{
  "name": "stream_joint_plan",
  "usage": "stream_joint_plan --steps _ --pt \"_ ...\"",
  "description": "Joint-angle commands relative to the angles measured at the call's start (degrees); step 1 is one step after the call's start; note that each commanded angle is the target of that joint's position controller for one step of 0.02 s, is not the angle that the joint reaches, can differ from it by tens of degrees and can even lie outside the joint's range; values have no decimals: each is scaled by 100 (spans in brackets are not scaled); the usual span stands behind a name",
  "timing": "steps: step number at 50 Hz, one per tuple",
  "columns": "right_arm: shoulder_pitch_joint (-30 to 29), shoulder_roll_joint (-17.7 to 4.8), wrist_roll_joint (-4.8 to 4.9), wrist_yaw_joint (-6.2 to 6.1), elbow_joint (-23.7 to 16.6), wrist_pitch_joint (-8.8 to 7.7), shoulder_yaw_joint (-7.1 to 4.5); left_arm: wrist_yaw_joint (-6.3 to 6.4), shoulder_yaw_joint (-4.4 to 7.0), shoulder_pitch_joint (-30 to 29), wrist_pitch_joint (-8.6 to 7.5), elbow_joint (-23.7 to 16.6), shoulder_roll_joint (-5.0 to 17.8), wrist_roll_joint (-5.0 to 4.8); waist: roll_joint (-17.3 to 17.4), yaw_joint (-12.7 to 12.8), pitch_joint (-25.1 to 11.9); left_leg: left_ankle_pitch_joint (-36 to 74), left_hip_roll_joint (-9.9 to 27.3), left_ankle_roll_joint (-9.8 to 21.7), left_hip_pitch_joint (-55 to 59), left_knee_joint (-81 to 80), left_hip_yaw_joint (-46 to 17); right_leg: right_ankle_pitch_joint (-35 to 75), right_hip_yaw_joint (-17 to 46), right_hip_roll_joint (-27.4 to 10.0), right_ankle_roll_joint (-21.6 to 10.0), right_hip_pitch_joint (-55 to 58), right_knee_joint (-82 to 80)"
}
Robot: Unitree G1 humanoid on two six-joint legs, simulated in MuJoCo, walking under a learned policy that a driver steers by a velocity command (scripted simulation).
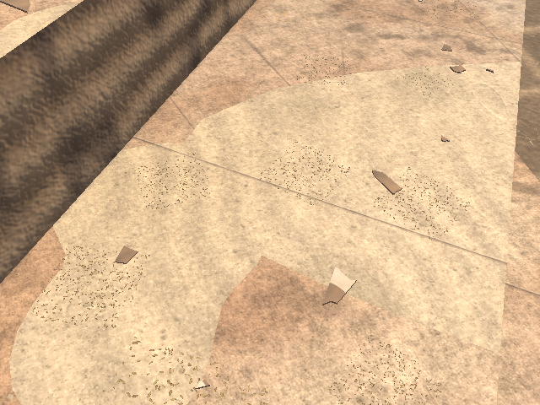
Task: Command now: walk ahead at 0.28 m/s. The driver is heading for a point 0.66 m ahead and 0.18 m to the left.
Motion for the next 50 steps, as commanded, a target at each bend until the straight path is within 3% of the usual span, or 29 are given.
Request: stream_joint_plan --steps 1,4,6,7,8,9,10,11,12,14,16,20,23,25,28,30,31,32,33,34,35,36,37,39,43,47,50 --pt "-776 -365 -19 102 -705 -259 -98 -20 192 732 -108 34 787 69 -603 219 1608 -314 292 93 -1922 655 15 -1396 2295 -1991 -1136 -278 -1567" --pt "-639 -409 85 190 -864 -393 -180 -45 227 498 -232 -58 840 35 -555 -28 1328 72 194 133 -1135 -81 178 -222 1682 -1756 -941 -369 -1227" --pt "469 -348 143 194 -531 -421 -258 -73 225 57 -274 -198 858 -31 -321 -639 977 659 -241 152 1003 -992 464 677 992 -1295 -631 -1453 -447" --pt "1265 -593 115 142 -296 -452 -378 -117 176 -40 -345 -274 730 -15 221 -975 590 535 76 222 2252 -1330 -118 1176 455 -887 -422 -2096 705" --pt "2076 -1267 70 80 -198 -463 -546 -175 57 -90 -398 -561 288 -62 1764 -1163 153 -907 1623 704 3047 -2520 -2683 85 -473 -42 -48 -3170 2780" --pt "2196 -1186 94 99 -51 -369 -522 -218 140 -140 -383 -646 580 84 1590 -959 225 -1160 2200 1025 2698 -3053 -4085 -911 -218 -14 -98 -3652 4042" --pt "1400 -980 59 98 -282 -340 -444 -261 140 -294 -353 -681 521 134 663 -529 747 -1396 2146 972 2074 -2976 -3564 -448 -16 -453 -183 -3843 4582" --pt "836 -861 66 124 -494 -376 -407 -312 107 -440 -378 -692 388 113 163 -387 970 -829 1944 917 1549 -3036 -2935 130 54 -650 -187 -3746 4534" --pt "557 -808 65 125 -590 -422 -367 -347 114 -476 -393 -700 329 72 46 -212 978 -212 1687 819 1272 -3118 -2366 476 31 -771 -162 -3531 4334" --pt "596 -562 80 97 -536 -517 -254 -388 162 -360 -302 -682 378 110 191 -51 812 998 1324 687 1262 -3124 -1558 724 -132 -814 -47 -3309 4083" --pt "955 -546 101 67 -380 -575 -205 -415 207 -524 -213 -765 438 96 330 -32 754 2265 1198 648 1515 -3021 -1088 879 -337 -749 21 -3520 3955" --pt "1292 -538 86 50 -284 -602 -120 -443 191 -1671 -151 -1213 391 70 439 -182 908 3563 1050 663 1552 -3020 -589 1318 -658 -654 132 -3904 3136" --pt "1342 -537 93 21 -278 -629 -81 -456 125 -2458 -162 -1510 298 3 515 -292 1038 4060 960 616 1426 -3052 -355 1721 -868 -479 104 -3492 1913" --pt "1400 -633 94 -9 -240 -652 -96 -443 120 -2667 -164 -1613 353 -19 575 -294 1026 4509 1052 611 1557 -3015 -293 1807 -966 -368 -22 -3109 1380" --pt "1230 -805 75 -42 -233 -686 -142 -350 215 -2238 -204 -1558 581 -14 619 22 664 6338 1187 548 2016 -2224 -146 1498 -1002 -77 -356 -2280 1077" --pt "1055 -939 55 -52 -258 -634 -194 -264 363 -838 -278 -1102 802 -16 580 610 -76 6728 1124 481 2064 -542 -52 1363 -929 130 -576 -910 678" --pt "1018 -920 91 -23 -297 -616 -194 -213 463 -35 -316 -860 1010 71 436 936 -472 5534 930 442 1298 728 36 1160 -506 -280 -719 278 413" --pt "1338 -370 200 44 -473 -593 -86 -182 606 601 -332 -819 1564 222 -489 851 -1184 2477 298 330 -188 2894 269 176 1687 -1973 -1189 1641 185" --pt "1650 -365 281 89 -472 -552 -156 -269 626 228 -260 -879 1615 106 -886 510 -1439 -539 -466 307 -1454 4330 -255 -365 4042 -2811 -1750 1829 -871" --pt "1066 -652 176 78 -640 -510 -227 -297 553 -488 -254 -983 1328 -29 -323 257 -537 16 35 376 -1854 4342 -531 -1007 3321 -2617 -1517 956 -1141" --pt "601 -665 120 108 -761 -516 -242 -327 429 -929 -314 -1064 883 -52 12 168 84 454 243 392 -1799 4005 -526 -739 2549 -2414 -1287 86 -1371" --pt "510 -516 103 117 -755 -492 -247 -326 350 -1079 -386 -1028 630 -13 183 -29 431 649 421 398 -1541 3654 -538 -68 1870 -2157 -1028 -526 -1520" --pt "577 -426 16 134 -743 -421 -258 -283 285 -998 -448 -933 458 -11 92 -189 508 721 528 353 -1250 3383 -563 514 1324 -1944 -827 -897 -1565" --pt "685 -277 -37 196 -750 -274 -263 -220 253 -748 -548 -811 458 -14 -48 -332 488 835 550 277 -1060 3168 -507 1301 652 -1759 -671 -1072 -1612" --pt "-156 -373 4 271 -1116 -129 -306 -196 279 -342 -616 -748 705 -18 -183 -287 648 1594 636 209 -1959 2673 -324 2196 -235 -1562 -356 -712 -1707" --pt "-1071 -345 56 332 -1458 -168 -268 -158 218 0 -618 -707 650 -24 -284 -101 758 2357 510 146 -2174 1418 52 3264 -901 -1360 -133 -383 -1592" --pt "-1599 -166 33 314 -1603 -222 -168 -78 158 354 -583 -562 644 -42 -292 56 858 2491 195 125 -1700 115 574 4918 -1213 -1338 -129 -163 -1228"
